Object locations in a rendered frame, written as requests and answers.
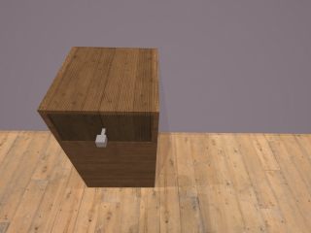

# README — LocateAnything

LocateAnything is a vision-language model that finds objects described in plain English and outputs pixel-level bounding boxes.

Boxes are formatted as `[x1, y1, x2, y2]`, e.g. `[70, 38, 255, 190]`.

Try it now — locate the drawer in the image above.
[47, 114, 153, 142]

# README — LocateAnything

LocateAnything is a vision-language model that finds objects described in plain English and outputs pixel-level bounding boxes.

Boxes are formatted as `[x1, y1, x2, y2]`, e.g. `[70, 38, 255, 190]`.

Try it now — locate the cabinet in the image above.
[37, 47, 159, 187]

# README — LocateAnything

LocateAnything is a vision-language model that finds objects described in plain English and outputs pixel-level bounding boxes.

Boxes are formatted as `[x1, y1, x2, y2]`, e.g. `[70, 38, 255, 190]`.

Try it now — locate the handle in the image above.
[95, 128, 108, 148]

